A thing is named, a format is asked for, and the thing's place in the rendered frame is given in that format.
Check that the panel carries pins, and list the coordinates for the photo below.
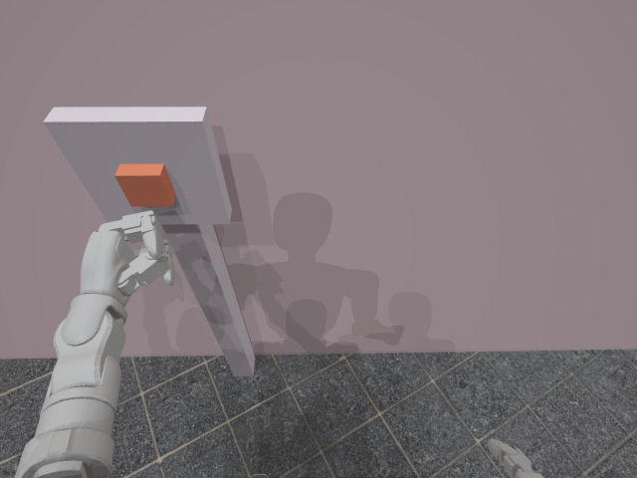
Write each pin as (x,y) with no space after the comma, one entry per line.
(95,141)

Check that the left robot forearm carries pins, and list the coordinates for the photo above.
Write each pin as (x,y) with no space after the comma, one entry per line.
(73,436)

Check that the right robot hand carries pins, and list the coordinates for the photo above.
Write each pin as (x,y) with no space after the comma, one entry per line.
(516,464)

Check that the left robot hand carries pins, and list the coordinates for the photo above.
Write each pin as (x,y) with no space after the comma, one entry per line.
(110,267)

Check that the button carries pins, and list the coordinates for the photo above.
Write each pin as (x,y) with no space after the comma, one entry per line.
(146,185)

